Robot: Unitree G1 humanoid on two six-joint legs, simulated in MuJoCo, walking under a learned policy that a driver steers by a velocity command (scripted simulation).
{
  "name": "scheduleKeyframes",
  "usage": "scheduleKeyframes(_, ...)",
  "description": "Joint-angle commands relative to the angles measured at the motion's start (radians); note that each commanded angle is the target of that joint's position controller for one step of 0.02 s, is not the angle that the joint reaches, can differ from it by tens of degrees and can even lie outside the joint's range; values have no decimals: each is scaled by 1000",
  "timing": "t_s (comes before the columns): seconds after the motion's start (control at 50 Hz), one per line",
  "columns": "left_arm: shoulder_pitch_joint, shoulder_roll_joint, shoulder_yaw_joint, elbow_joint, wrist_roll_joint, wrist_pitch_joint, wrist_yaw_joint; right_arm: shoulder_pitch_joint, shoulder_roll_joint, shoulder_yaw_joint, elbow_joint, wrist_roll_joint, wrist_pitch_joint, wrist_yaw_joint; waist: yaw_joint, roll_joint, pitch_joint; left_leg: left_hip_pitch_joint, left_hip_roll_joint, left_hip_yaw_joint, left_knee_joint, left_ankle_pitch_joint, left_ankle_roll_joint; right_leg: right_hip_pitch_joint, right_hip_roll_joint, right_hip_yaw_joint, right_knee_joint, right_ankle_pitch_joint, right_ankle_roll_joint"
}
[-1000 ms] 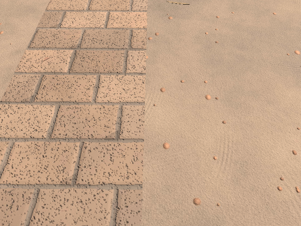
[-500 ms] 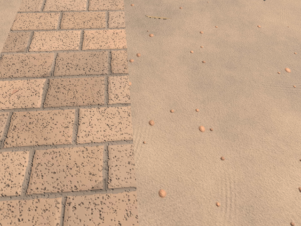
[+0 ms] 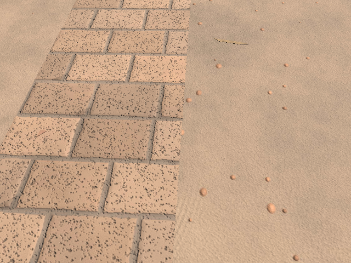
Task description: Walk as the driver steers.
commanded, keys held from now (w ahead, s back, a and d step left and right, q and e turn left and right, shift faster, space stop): w+q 0.16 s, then q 0.16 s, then no key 0.68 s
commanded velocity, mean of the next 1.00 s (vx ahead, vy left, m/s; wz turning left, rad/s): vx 0.20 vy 0.00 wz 0.28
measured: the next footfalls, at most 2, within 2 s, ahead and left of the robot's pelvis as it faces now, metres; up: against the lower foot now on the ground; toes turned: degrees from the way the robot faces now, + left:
left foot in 0.32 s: +0.33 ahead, +0.15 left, +0.00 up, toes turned +14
right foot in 0.76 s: +0.39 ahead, -0.08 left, +0.00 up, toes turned +16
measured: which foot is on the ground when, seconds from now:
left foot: up 0.00-0.30, down 0.32-1.00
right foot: down 0.00-0.32, up 0.34-0.74, down 0.76-1.00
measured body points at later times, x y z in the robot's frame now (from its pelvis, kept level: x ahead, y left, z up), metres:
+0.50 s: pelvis +0.23 +0.06 -0.01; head +0.28 +0.08 +0.44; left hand +0.29 +0.36 -0.14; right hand +0.44 -0.17 -0.11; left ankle +0.29 +0.14 -0.74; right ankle +0.24 -0.11 -0.66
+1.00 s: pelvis +0.31 +0.04 -0.01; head +0.33 +0.03 +0.44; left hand +0.33 +0.31 -0.14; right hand +0.50 -0.17 -0.14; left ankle +0.29 +0.14 -0.74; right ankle +0.35 -0.09 -0.74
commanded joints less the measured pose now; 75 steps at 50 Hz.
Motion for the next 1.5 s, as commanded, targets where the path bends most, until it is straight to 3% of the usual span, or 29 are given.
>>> scheduleKeyframes(0.02,-35,130,25,-46,5,-16,18,21,-30,-12,-53,-8,9,3,-34,-101,17,-101,44,-65,-71,134,-10,25,-292,149,-205,228,-119)
scheduleKeyframes(0.1,-16,147,26,-49,0,-7,34,-95,-15,-2,-97,-14,2,26,-5,-91,45,-84,24,10,-299,305,-13,52,-263,26,-220,273,-88)
scheduleKeyframes(0.16,53,164,30,-32,-10,8,41,-204,3,12,-148,-16,2,46,37,-72,80,-116,12,65,-406,309,-1,153,-291,-16,-201,320,-83)
scheduleKeyframes(0.2,55,175,33,-35,-15,30,46,-246,4,14,-183,-22,1,61,36,-76,98,-113,-18,116,-467,259,8,208,-300,-57,-122,523,-72)
scheduleKeyframes(0.24,40,203,40,-50,-23,53,57,-215,-24,2,-204,-26,2,76,3,-120,44,-11,-81,176,-482,175,29,245,-304,-81,6,834,-51)
scheduleKeyframes(0.28,1,230,47,-73,-33,70,68,-52,-88,-28,-183,-19,1,83,-89,-161,-56,191,-150,197,-514,125,70,234,-292,-81,237,998,-21)
scheduleKeyframes(0.3,-29,228,45,-87,-39,70,68,82,-147,-57,-153,-20,-1,71,-165,-133,-122,389,-174,172,-629,252,105,159,-250,-90,440,879,20)
scheduleKeyframes(0.32,5,173,28,-112,-9,57,60,137,-237,-79,-145,-29,5,43,-155,33,-208,664,-15,-53,-616,621,166,-89,-172,-86,753,307,83)
scheduleKeyframes(0.34,129,70,-5,-141,13,30,39,54,-306,-75,-199,-59,5,33,-29,214,-370,967,282,-564,-604,1037,413,-435,32,55,1136,-527,147)
scheduleKeyframes(0.36,82,155,10,-132,-21,8,21,98,-236,-55,-214,-60,12,39,-110,48,-515,946,290,-549,-668,955,418,-438,-11,257,1179,-499,123)
scheduleKeyframes(0.38,-6,164,15,-157,-57,8,20,30,-175,-39,-223,-52,9,39,-101,10,-382,839,240,-398,-680,843,360,-491,-61,246,1135,-422,99)
scheduleKeyframes(0.4,-31,153,16,-149,-47,18,31,-32,-133,-28,-221,-30,6,40,-66,-68,-232,666,180,-283,-715,741,297,-504,-106,216,1033,-352,98)
scheduleKeyframes(0.42,-37,165,24,-137,-29,37,45,-71,-93,-15,-224,-26,5,35,-42,-70,-178,536,144,-230,-748,658,265,-457,-134,214,960,-313,98)
scheduleKeyframes(0.44,-20,170,30,-134,-25,60,50,-91,-94,-13,-226,-39,6,35,-14,-50,-151,418,123,-196,-780,625,254,-372,-143,214,922,-287,98)
scheduleKeyframes(0.48,14,142,29,-130,-18,84,59,-100,-118,-17,-219,-58,0,36,12,-11,-146,322,97,-146,-812,651,258,-295,-128,197,852,-242,108)
scheduleKeyframes(0.54,-9,126,25,-134,-13,91,66,-103,-121,-14,-207,-57,3,20,13,20,-168,339,78,-101,-814,625,239,-300,-126,200,696,-161,125)
scheduleKeyframes(0.64,-101,125,17,-145,-21,104,62,-116,-108,-1,-195,-62,27,3,-24,59,-135,313,53,-107,-854,208,194,-220,-120,198,448,-54,133)
scheduleKeyframes(0.7,-111,126,16,-142,-19,97,54,-104,-88,12,-175,-58,34,5,-28,67,-107,330,56,-140,-817,107,175,-160,-100,183,303,-80,120)
scheduleKeyframes(0.74,-75,116,10,-126,-2,84,43,-86,-55,29,-157,-47,36,6,5,31,-98,308,17,-129,-755,79,108,-31,-94,175,85,84,89)
scheduleKeyframes(0.76,-58,158,14,-123,11,78,42,-48,-34,37,-150,-57,30,6,-12,-24,-114,283,-25,-106,-698,54,57,41,-174,258,72,235,62)
scheduleKeyframes(0.78,-80,227,25,-129,9,80,45,23,-41,30,-141,-65,22,10,-84,-160,-107,241,-113,-31,-634,-54,20,56,-251,312,105,349,12)
scheduleKeyframes(0.8,-112,180,18,-114,1,83,41,14,-20,34,-143,-63,22,9,-94,-243,-110,316,-131,10,-646,-53,-4,-48,-250,322,83,161,-25)
scheduleKeyframes(0.82,-133,132,9,-116,-3,81,34,-51,-50,29,-145,-62,28,8,-66,-209,-82,370,-121,6,-651,1,-8,-114,-201,297,61,6,-1)
scheduleKeyframes(0.86,-130,139,7,-110,0,72,31,-98,-73,18,-146,-49,47,1,-38,-157,-49,374,-106,-13,-648,74,13,-131,-146,238,74,-22,48)
scheduleKeyframes(0.92,-89,130,4,-79,-9,63,38,-81,-60,18,-128,-49,52,2,-28,-113,-54,379,-92,-30,-659,143,22,-83,-126,213,108,53,57)
scheduleKeyframes(1.04,-90,122,0,-51,-13,76,47,-76,-48,15,-82,-43,46,-1,-18,-63,-62,394,-91,-25,-650,211,9,-38,-113,201,134,125,45)
scheduleKeyframes(1.5,-73,100,-17,50,-10,92,50,-74,-53,22,82,-38,53,-19,-25,-55,-3,415,-89,-11,-690,139,-9,-43,-73,174,87,31,50)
